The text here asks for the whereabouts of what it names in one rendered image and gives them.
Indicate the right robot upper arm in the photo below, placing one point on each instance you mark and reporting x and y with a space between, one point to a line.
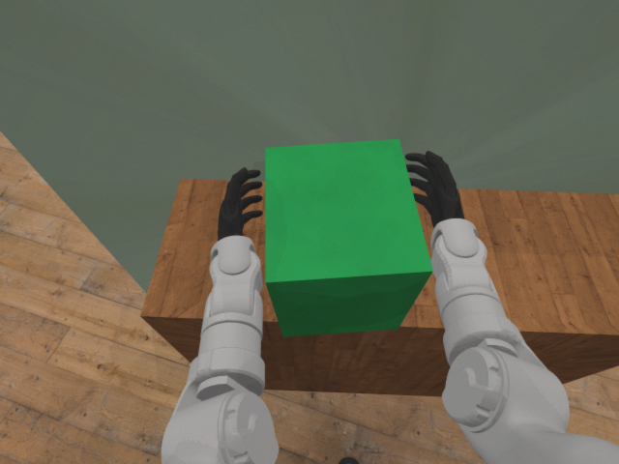
515 412

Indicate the left robot upper arm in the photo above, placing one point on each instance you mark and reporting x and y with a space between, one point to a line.
235 427

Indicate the right robot hand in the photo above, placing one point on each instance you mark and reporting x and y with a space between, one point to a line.
442 200

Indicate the pedestal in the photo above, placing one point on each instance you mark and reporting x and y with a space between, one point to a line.
553 258

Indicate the left robot forearm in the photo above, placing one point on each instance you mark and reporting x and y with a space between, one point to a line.
229 356

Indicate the carton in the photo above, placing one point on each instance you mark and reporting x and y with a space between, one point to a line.
345 249

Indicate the right robot forearm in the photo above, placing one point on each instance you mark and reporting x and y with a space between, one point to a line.
469 305

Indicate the left robot hand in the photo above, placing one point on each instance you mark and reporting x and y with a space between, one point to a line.
231 219

